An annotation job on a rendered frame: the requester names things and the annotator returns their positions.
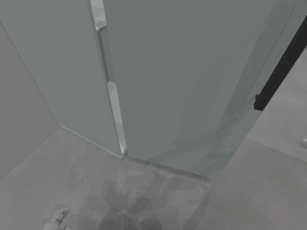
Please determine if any fridge door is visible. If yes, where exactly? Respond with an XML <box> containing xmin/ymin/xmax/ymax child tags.
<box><xmin>103</xmin><ymin>0</ymin><xmax>307</xmax><ymax>179</ymax></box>

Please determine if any left robot hand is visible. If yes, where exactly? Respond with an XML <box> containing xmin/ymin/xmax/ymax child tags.
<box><xmin>42</xmin><ymin>206</ymin><xmax>71</xmax><ymax>230</ymax></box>

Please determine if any handle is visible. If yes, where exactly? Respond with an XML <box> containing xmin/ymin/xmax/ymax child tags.
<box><xmin>253</xmin><ymin>15</ymin><xmax>307</xmax><ymax>111</ymax></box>

